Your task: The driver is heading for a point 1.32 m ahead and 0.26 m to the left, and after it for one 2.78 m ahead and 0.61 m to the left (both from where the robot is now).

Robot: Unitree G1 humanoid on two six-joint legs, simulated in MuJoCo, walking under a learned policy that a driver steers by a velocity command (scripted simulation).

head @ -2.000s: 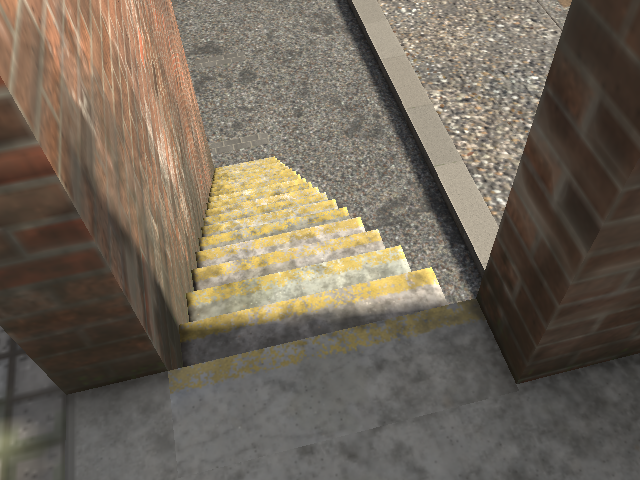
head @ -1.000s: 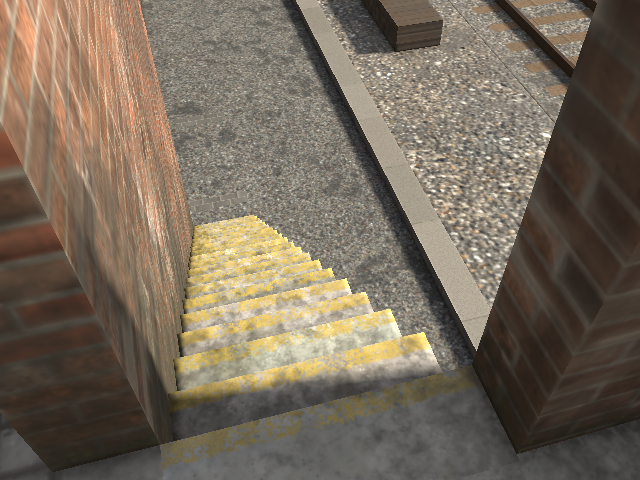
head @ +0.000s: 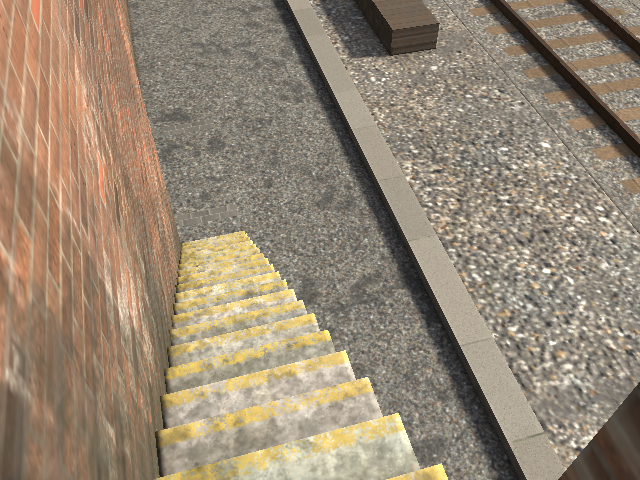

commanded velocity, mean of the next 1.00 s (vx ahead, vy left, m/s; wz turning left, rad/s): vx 0.50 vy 0.00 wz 0.00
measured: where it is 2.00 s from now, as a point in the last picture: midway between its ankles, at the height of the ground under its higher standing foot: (287, 410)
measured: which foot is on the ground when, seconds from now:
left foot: down 0.00-0.24, up 0.26-0.70, down 0.72-1.00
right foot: up 0.00-0.20, down 0.22-0.72, up 0.74-1.00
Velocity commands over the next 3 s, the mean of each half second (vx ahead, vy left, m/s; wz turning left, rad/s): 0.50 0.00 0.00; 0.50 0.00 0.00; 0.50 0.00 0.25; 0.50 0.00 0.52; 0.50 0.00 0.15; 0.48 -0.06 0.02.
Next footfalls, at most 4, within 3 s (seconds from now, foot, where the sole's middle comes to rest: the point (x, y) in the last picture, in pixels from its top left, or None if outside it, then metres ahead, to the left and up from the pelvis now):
0.22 right None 0.24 -0.17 -0.78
0.72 left None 0.41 0.04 -0.98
1.14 right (370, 468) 0.68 -0.13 -1.19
1.74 left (255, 444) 0.84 0.20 -1.39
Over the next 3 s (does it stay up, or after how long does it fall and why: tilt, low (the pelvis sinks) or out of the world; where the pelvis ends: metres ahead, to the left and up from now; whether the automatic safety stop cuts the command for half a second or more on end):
stays up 1.52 0.35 -1.28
